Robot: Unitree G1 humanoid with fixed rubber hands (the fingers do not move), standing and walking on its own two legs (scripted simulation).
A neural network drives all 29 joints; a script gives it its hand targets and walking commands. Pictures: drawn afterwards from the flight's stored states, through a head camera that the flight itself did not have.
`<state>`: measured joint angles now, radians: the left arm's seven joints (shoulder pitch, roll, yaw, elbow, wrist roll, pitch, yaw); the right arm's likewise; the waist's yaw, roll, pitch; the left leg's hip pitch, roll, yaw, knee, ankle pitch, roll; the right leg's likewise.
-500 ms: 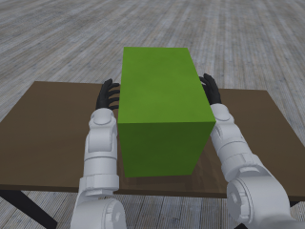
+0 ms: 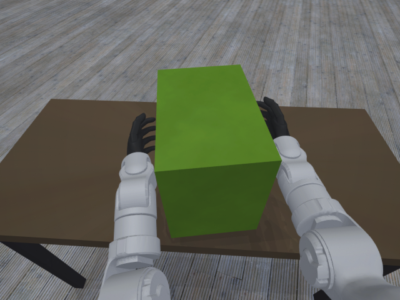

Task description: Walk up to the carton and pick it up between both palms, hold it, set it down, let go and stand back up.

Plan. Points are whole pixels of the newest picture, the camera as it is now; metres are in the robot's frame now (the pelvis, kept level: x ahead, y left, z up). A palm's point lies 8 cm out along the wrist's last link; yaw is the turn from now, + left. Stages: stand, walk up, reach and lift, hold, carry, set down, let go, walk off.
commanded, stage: set down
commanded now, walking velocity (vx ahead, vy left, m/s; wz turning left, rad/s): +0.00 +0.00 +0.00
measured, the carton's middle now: (206, 148) +0.43 +0.08 +0.07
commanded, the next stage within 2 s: none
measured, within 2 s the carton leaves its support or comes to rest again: rests again in 0.56 s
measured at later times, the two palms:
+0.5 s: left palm (140, 162) +0.35 +0.21 +0.09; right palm (271, 140) +0.44 -0.06 +0.10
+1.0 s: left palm (140, 164) +0.35 +0.21 +0.08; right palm (271, 143) +0.44 -0.06 +0.09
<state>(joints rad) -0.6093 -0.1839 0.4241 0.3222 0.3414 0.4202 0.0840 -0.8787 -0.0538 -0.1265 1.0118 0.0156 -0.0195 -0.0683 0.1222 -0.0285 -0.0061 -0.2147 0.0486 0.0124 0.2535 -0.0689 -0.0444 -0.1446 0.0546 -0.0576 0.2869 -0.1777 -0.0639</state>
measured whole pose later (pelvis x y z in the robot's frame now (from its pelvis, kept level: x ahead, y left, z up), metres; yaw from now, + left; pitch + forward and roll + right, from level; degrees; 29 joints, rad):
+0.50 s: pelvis +0.00 +0.00 +0.00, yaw -1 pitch +7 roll +0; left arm -0.60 -0.22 0.46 0.41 0.34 0.30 0.12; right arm -0.89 -0.06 -0.20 1.08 -0.07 -0.09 -0.02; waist 0.16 -0.02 -0.05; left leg -0.32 0.06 0.03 0.26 -0.06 -0.04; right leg -0.25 0.06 -0.06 0.27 -0.15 -0.07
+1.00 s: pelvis +0.00 +0.01 +0.00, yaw -1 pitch +8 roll +0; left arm -0.63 -0.23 0.51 0.52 0.37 0.19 0.11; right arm -0.89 -0.06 -0.31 1.14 -0.17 -0.16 0.01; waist 0.18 -0.01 -0.07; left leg -0.34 0.06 0.05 0.25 -0.05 -0.03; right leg -0.27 0.05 -0.06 0.28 -0.15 -0.06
